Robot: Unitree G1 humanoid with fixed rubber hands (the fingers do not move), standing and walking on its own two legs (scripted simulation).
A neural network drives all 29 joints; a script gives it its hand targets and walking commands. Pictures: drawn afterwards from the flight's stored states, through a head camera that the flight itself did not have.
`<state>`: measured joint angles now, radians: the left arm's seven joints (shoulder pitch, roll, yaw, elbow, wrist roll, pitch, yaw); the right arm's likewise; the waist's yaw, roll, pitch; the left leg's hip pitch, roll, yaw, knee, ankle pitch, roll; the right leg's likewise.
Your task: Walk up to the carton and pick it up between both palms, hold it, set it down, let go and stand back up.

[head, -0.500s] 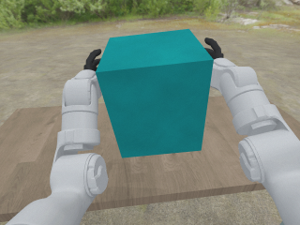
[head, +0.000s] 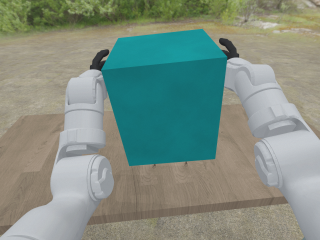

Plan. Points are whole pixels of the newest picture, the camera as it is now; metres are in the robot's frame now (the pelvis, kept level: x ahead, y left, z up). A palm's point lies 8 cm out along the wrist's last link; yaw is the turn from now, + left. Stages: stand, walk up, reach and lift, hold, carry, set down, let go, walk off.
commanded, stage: hold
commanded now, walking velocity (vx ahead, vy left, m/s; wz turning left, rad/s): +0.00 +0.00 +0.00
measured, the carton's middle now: (165, 97) +0.37 +0.00 +0.26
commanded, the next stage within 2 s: none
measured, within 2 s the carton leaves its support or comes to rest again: neither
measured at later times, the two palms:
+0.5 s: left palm (95, 85) +0.37 +0.16 +0.30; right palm (223, 75) +0.38 -0.14 +0.32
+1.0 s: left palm (96, 85) +0.37 +0.16 +0.30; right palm (225, 76) +0.37 -0.14 +0.32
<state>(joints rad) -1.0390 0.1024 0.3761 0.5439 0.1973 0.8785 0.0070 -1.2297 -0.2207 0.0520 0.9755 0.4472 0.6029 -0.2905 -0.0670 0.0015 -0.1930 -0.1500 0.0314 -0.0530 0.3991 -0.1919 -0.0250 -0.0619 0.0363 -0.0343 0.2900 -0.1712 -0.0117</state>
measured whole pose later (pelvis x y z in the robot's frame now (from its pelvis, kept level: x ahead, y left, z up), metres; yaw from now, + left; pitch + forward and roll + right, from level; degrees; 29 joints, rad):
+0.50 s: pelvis +0.00 +0.00 +0.00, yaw +0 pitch -3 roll -2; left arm -1.00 0.09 0.37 0.52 0.18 0.85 0.02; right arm -1.18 -0.20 0.02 0.93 0.40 0.60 -0.28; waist -0.05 0.02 -0.19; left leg -0.17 0.02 -0.06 0.41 -0.20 -0.02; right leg -0.08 0.03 -0.04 0.30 -0.18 -0.01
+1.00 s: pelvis +0.00 +0.01 +0.00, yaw +0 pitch -4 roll -2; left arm -1.00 0.07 0.39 0.51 0.21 0.87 0.02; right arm -1.19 -0.21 0.03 0.95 0.41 0.60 -0.27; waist -0.06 0.02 -0.18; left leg -0.15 0.02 -0.05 0.41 -0.20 -0.02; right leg -0.07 0.03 -0.03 0.31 -0.18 -0.01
